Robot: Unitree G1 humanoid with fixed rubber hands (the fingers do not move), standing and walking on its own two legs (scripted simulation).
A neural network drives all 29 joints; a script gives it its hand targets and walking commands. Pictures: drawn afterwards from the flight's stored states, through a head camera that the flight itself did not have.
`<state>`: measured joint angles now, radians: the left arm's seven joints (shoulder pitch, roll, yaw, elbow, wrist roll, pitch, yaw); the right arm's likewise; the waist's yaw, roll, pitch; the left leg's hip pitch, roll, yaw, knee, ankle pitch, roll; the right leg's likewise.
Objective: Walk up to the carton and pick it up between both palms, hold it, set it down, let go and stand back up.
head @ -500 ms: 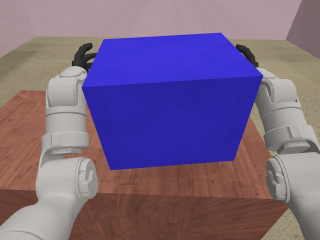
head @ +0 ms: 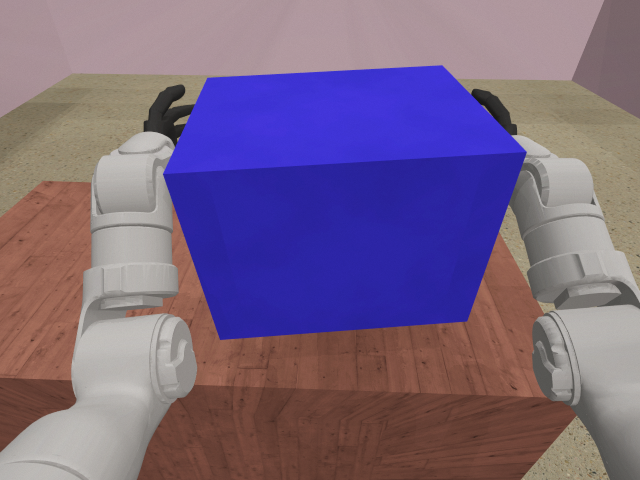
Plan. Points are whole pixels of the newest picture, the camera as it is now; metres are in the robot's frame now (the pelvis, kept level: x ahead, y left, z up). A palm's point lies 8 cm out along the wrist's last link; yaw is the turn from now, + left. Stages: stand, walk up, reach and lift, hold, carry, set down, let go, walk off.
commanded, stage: hold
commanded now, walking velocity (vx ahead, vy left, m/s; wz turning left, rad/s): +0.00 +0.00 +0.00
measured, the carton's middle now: (335, 197) +0.36 -0.01 +0.23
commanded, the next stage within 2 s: set down in 0.78 s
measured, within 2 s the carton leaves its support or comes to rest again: neither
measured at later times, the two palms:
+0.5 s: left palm (163, 150) +0.38 +0.18 +0.28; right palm (494, 152) +0.37 -0.20 +0.28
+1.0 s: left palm (157, 135) +0.38 +0.18 +0.29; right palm (495, 145) +0.37 -0.20 +0.29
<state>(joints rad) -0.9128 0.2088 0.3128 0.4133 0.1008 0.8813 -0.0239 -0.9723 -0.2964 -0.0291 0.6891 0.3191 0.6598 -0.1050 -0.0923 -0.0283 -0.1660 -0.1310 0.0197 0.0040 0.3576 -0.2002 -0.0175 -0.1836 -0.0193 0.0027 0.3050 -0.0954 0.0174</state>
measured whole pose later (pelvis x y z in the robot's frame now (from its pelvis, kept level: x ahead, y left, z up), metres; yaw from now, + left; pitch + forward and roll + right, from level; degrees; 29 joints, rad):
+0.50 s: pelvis +0.00 +0.00 +0.00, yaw +0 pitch -2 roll +0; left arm -0.91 0.21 0.31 0.41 0.10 0.88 -0.02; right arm -0.97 -0.30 -0.03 0.69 0.32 0.66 -0.11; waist -0.09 -0.03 -0.16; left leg -0.13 0.02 0.00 0.36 -0.20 -0.02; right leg -0.18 -0.02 0.00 0.30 -0.10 0.02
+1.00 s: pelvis +0.00 +0.00 +0.00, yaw +0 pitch -2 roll +0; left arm -0.95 0.21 0.33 0.42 0.12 0.83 -0.04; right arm -0.98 -0.29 -0.05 0.69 0.31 0.60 -0.10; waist -0.09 -0.03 -0.16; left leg -0.13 0.02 0.00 0.37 -0.20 -0.01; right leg -0.18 -0.02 0.00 0.30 -0.10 0.02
